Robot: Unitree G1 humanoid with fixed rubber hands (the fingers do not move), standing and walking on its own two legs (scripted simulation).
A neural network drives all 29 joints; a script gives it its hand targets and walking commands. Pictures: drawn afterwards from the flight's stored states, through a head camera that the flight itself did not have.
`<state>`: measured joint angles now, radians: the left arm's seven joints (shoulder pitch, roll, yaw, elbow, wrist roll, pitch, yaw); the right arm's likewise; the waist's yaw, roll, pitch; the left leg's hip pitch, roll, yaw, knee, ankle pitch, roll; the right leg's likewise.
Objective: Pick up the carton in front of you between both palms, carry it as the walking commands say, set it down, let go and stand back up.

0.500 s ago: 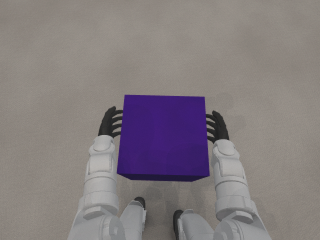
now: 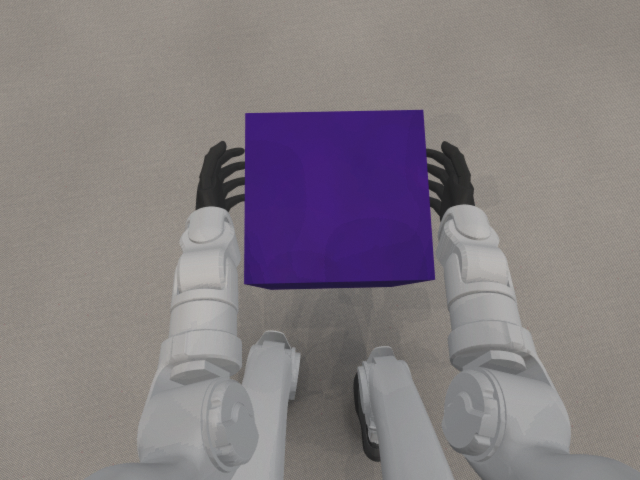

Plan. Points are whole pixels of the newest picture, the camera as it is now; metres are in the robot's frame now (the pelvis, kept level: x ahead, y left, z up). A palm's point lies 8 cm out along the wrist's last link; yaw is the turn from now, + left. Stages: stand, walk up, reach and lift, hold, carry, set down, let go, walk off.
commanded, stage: set down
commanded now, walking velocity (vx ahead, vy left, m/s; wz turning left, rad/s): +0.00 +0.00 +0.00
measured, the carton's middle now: (332, 216) +0.44 +0.02 -0.16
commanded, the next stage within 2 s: none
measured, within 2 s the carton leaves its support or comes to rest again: rests again in 1.54 s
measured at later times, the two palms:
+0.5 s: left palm (237, 227) +0.43 +0.17 -0.24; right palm (415, 218) +0.47 -0.13 -0.24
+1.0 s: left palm (245, 233) +0.45 +0.18 -0.36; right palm (394, 225) +0.49 -0.12 -0.37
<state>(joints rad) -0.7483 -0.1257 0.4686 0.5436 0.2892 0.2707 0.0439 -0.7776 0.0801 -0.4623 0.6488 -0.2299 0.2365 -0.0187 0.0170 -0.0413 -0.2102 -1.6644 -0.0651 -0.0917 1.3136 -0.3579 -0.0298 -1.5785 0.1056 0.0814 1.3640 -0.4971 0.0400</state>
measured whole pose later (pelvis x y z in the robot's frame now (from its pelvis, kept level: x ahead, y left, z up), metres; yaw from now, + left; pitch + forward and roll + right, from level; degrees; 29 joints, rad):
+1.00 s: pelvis -0.03 -0.01 -0.21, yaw -1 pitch +44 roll +1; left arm -1.13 0.07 0.46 0.77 0.05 0.18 0.12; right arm -1.28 -0.18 -0.16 0.98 -0.02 0.17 -0.14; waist 0.08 0.00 0.10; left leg -2.33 -0.09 -0.07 2.03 -0.48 -0.10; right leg -2.26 0.19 0.07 2.13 -0.64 0.07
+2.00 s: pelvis -0.04 -0.01 -0.23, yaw -1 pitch +39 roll +2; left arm -1.26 0.17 0.49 1.08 0.09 0.06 0.02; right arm -1.39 -0.22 -0.21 1.18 -0.12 0.09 -0.03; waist 0.09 0.00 0.22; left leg -2.31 -0.06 -0.05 2.10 -0.48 -0.09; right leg -2.26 0.14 0.04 2.20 -0.63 0.03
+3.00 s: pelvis -0.02 +0.00 -0.09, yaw -1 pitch +47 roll +0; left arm -0.91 0.18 0.29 0.68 -0.10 0.13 0.10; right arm -1.08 -0.32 -0.15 0.85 0.05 0.15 -0.02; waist 0.09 -0.02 -0.07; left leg -2.01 -0.03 -0.03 1.62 -0.43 -0.03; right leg -1.95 0.06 0.04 1.69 -0.55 0.02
